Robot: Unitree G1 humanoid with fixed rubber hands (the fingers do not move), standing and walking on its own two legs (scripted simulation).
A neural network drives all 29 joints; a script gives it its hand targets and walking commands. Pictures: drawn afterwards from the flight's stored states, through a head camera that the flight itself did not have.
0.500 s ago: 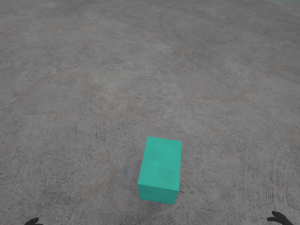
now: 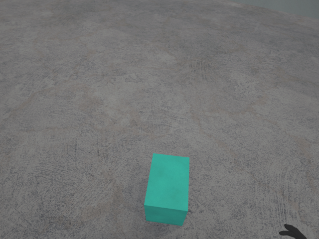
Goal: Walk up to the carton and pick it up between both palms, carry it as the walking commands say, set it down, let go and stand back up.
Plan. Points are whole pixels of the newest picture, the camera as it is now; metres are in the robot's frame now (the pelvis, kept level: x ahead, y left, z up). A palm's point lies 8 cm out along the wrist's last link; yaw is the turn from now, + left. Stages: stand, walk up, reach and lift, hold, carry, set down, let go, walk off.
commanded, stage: walk up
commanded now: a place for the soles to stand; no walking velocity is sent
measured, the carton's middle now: (167, 189) +0.51 -0.05 -0.63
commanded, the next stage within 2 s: reach and lift in 1.90 s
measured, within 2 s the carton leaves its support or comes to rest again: neither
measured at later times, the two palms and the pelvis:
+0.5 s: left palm (50, 211) +0.23 +0.31 -0.09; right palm out of the picture +0.10 -0.33 -0.09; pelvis +0.06 +0.01 +0.00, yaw -11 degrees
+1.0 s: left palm (57, 208) +0.23 +0.29 -0.08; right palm out of the picture +0.11 -0.34 -0.09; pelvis +0.05 +0.00 +0.01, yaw -12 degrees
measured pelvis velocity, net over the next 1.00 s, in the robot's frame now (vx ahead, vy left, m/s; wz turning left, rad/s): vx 0.05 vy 0.00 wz -0.20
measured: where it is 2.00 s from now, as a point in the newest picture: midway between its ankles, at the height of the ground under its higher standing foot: outside the picture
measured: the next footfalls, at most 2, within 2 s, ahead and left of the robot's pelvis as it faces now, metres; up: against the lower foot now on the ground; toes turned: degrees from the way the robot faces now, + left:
none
